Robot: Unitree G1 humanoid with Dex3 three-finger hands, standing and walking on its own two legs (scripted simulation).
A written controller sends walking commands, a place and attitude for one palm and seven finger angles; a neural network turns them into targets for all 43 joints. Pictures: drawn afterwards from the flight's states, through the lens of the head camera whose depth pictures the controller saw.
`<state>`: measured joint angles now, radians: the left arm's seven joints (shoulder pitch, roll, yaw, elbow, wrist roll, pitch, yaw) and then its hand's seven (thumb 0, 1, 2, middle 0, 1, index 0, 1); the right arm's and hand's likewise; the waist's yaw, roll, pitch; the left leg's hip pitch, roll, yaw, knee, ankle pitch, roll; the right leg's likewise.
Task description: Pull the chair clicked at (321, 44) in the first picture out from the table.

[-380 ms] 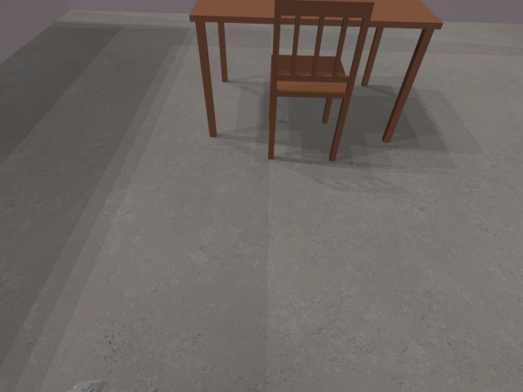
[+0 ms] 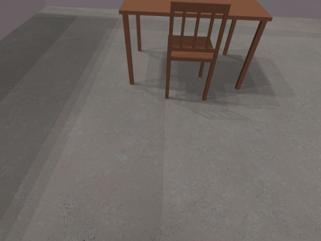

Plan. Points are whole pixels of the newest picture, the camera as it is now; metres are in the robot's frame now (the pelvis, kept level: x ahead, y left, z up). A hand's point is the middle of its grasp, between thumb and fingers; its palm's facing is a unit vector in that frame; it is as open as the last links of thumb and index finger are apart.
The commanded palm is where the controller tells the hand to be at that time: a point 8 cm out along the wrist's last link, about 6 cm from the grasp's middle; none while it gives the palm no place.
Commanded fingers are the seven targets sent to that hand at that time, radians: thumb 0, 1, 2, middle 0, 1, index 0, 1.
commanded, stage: stand and wait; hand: left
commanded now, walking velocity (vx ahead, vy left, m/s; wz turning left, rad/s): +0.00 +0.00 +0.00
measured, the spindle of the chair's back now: (196, 31) +1.51 -0.17 -0.12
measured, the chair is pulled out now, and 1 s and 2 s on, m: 0.00 0.00 0.00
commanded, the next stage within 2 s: look at it before walking up in 0.44 s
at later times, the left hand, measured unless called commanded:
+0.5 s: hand out of the picture +0.07 +0.24 -0.15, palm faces -0.03 -0.94 -0.33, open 7.4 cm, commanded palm none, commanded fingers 0.00 0.90 0.90 -0.20 -0.30 -0.20 -0.30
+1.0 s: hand out of the picture +0.08 +0.24 -0.15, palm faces -0.04 -0.94 -0.33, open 7.4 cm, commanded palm none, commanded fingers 0.00 0.90 0.90 -0.20 -0.30 -0.20 -0.30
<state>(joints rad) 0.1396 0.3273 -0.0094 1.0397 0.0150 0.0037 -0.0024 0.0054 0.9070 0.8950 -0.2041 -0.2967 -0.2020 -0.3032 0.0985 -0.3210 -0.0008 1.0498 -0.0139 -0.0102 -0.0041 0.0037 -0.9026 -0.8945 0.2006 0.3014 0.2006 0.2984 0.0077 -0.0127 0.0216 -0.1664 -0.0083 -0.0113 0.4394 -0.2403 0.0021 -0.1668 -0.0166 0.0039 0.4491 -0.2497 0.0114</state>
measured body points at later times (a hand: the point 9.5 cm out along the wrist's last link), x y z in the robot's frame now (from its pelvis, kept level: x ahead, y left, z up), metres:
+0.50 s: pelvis +0.00 -0.01 +0.00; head +0.00 +0.00 +0.45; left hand +0.07 +0.29 -0.13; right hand +0.07 -0.30 -0.13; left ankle +0.00 +0.12 -0.74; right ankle +0.00 -0.13 -0.74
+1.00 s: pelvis +0.00 -0.01 +0.00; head +0.01 +0.00 +0.45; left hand +0.08 +0.29 -0.13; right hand +0.08 -0.30 -0.13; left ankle +0.00 +0.12 -0.74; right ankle +0.00 -0.13 -0.74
